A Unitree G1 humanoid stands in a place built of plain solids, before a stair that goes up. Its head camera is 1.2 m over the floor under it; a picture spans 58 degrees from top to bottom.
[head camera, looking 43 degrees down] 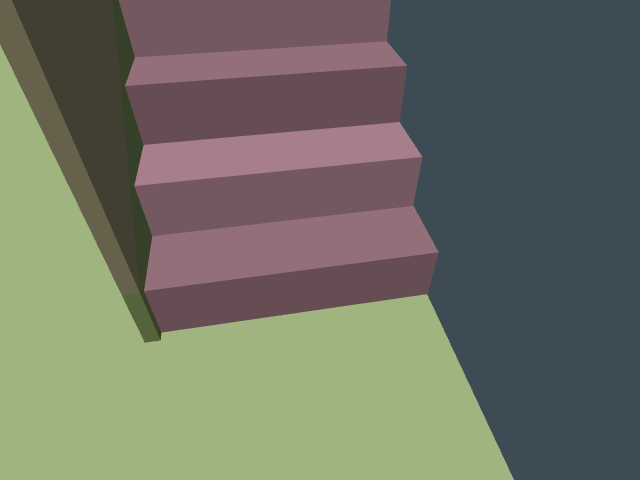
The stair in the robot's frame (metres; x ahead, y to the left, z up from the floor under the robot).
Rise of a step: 0.21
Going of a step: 0.24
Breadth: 0.93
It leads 10 degrees to the left of straight ahead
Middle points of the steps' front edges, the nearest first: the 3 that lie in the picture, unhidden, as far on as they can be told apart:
0.92 0.07 0.21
1.16 0.11 0.42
1.40 0.16 0.63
